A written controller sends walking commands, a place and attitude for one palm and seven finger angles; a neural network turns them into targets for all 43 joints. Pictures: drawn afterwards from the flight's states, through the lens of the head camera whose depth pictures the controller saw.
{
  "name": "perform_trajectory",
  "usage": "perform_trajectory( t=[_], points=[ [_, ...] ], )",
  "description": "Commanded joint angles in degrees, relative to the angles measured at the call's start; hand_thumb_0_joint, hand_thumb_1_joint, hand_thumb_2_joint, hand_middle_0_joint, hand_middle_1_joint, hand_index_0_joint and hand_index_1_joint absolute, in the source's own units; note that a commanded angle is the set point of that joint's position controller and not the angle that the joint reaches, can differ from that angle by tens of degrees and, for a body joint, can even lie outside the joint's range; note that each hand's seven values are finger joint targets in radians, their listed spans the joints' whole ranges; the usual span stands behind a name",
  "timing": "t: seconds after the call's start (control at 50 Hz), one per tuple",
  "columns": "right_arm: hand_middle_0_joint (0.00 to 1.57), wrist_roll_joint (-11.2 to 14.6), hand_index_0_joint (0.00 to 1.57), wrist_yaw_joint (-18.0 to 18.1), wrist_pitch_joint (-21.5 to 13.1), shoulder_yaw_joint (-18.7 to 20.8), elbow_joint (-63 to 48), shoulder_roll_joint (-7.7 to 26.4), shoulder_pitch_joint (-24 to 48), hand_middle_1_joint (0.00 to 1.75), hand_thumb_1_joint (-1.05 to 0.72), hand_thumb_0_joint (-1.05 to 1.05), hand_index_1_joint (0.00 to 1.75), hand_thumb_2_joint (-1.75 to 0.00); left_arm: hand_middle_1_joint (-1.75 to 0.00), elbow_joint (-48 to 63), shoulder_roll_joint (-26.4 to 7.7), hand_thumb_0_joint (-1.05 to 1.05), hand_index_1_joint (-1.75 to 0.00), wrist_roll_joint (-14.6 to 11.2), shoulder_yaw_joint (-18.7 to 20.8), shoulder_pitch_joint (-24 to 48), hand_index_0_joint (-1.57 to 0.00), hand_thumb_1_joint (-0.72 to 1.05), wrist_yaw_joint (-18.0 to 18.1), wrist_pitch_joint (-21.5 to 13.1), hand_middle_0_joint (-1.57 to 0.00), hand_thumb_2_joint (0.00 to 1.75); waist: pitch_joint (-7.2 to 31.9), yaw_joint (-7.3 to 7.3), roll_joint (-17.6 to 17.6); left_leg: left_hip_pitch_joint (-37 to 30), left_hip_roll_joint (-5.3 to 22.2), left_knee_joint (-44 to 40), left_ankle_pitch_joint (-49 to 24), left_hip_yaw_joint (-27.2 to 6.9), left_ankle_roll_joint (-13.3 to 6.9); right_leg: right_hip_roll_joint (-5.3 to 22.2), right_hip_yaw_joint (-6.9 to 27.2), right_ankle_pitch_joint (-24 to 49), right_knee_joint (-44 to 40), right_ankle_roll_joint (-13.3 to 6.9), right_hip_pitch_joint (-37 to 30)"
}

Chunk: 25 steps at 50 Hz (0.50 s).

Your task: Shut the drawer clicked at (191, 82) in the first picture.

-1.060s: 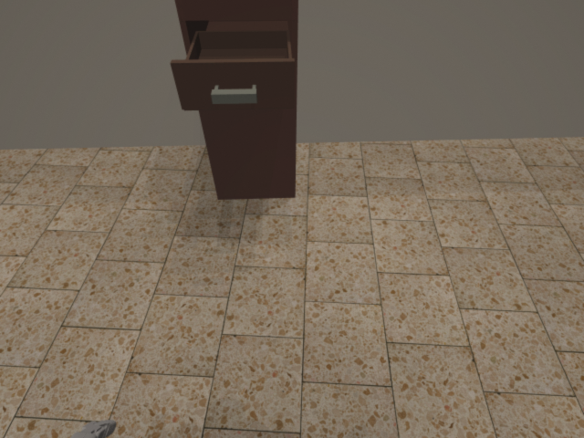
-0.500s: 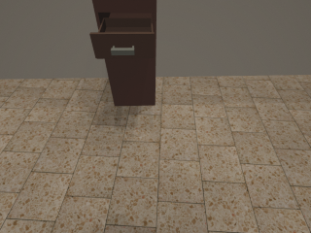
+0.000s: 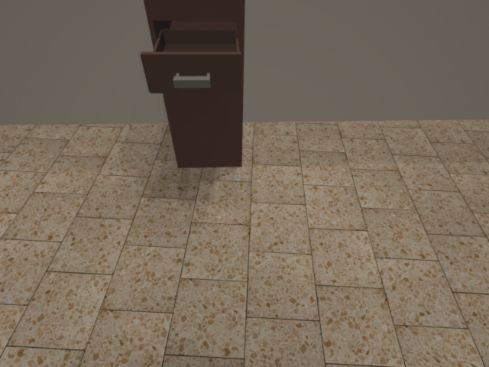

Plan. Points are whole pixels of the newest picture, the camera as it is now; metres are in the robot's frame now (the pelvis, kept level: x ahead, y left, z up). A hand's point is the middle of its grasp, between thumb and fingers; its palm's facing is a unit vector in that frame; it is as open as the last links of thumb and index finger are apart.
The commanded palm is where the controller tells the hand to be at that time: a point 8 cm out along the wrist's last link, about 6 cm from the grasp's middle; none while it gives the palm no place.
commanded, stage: look at it before walking up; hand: left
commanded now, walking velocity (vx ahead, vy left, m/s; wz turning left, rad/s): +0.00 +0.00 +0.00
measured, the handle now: (192, 78) +0.99 +0.23 -0.03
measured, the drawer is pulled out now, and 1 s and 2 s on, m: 0.30 0.30 0.30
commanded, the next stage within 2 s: walk to a spot facing it in 0.38 s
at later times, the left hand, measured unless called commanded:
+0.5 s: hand out of the picture +0.07 +0.25 -0.16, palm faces -0.03 -0.94 -0.33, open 7.4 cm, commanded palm none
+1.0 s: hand out of the picture +0.16 +0.18 -0.19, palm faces -0.10 -0.98 -0.15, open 7.3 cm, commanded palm none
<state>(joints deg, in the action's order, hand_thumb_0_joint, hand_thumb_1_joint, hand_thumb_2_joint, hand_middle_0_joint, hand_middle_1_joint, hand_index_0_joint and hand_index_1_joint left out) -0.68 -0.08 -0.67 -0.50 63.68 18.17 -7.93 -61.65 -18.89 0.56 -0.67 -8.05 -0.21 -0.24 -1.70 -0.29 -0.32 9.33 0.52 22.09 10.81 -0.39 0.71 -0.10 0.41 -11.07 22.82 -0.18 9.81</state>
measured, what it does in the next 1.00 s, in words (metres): walks ahead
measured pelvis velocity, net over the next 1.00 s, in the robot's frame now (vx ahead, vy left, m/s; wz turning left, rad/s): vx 0.12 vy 0.01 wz -0.10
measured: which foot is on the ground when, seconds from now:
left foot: down 0.00-1.00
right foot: down 0.00-0.78, up 0.80-1.00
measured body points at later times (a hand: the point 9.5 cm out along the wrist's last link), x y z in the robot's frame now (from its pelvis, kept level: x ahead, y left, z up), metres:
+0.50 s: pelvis +0.01 +0.00 +0.00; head +0.01 +0.00 +0.45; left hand +0.07 +0.30 -0.13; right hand +0.09 -0.29 -0.13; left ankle +0.01 +0.13 -0.74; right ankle +0.02 -0.12 -0.74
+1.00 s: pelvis +0.12 +0.01 -0.01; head +0.15 +0.01 +0.44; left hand +0.16 +0.24 -0.17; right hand -0.02 -0.18 -0.15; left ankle +0.01 +0.13 -0.74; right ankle +0.17 -0.12 -0.70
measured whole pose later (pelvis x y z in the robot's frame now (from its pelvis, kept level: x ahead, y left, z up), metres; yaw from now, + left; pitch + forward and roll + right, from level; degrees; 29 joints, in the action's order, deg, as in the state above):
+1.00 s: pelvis +0.12 +0.01 -0.01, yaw -6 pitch +0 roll +0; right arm -1.6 1.7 -4.7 0.6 68.0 5.9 -28.5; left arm -62.0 -10.5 1.4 2.7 -14.4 -1.6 0.8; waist -4.0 -1.9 -1.1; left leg -2.3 2.5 19.9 21.5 7.0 0.4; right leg 3.9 -5.4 -18.3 49.3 -1.9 28.8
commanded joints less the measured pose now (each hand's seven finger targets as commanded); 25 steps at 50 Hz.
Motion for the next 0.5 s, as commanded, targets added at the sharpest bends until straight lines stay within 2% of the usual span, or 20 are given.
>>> perform_trajectory(
  t=[0.0, 0.14, 0.26, 0.46, 0.48],
  points=[
    [0.20, 0.07, 0.20, 0.63, -1.24, 2.30, -3.60, 11.90, 2.29, 0.30, -0.90, 0.00, 0.30, -0.90, -0.30, 3.26, -11.40, 0.00, -0.30, 0.09, 2.43, 1.69, -0.20, 0.90, 0.89, -1.34, -0.20, 0.90, 2.55, 0.34, 1.05, -0.08, 6.02, -4.51, -3.39, -5.96, -2.17, 6.35, 6.25, 0.87, -4.75, -1.45, 0.10],
    [0.20, 0.20, 0.20, 0.69, -1.30, 2.31, -3.68, 11.98, 2.73, 0.30, -0.90, 0.00, 0.30, -0.90, -0.30, 3.07, -11.47, 0.00, -0.30, 0.14, 2.44, 1.59, -0.20, 0.90, 0.95, -1.46, -0.20, 0.90, 3.44, 0.36, 0.31, -1.10, 6.30, -4.39, -5.76, -5.64, -2.17, 6.54, 5.83, 4.32, -4.48, -1.34, -1.05],
    [0.20, 0.14, 0.20, 0.70, -1.21, 2.21, -3.67, 12.07, 2.92, 0.30, -0.90, 0.00, 0.30, -0.90, -0.30, 2.92, -11.43, 0.00, -0.30, 0.14, 2.44, 1.46, -0.20, 0.90, 0.91, -1.34, -0.20, 0.90, 2.86, 0.39, 1.08, -1.18, 6.23, -5.03, -4.87, -5.81, -2.20, 6.44, 5.79, 3.23, -4.95, -1.28, -0.91],
    [0.20, 0.21, 0.20, 0.72, -1.16, 2.09, -3.55, 12.20, 3.09, 0.30, -0.90, 0.00, 0.30, -0.90, -0.30, 2.61, -11.72, 0.00, -0.30, 0.13, 2.45, 1.45, -0.20, 0.90, 0.88, -1.47, -0.20, 0.90, 3.13, 0.35, 0.05, -1.68, 6.21, -4.93, -5.45, -5.48, -2.01, 6.60, 5.99, 4.30, -5.27, -1.31, -1.28],
    [0.20, -0.07, 0.20, 0.55, -0.74, 0.98, -2.41, 7.34, 1.20, 0.30, -0.90, 0.00, 0.30, -0.90, -0.30, 1.41, -6.85, 0.00, -0.30, 0.00, 1.51, -0.89, -0.20, 0.90, 1.06, -0.92, -0.20, 0.90, 4.13, 0.38, 0.07, -1.92, 6.00, -4.54, -2.79, -4.53, -1.43, 6.62, 5.64, 0.84, -5.43, -0.62, -1.67]
  ],
)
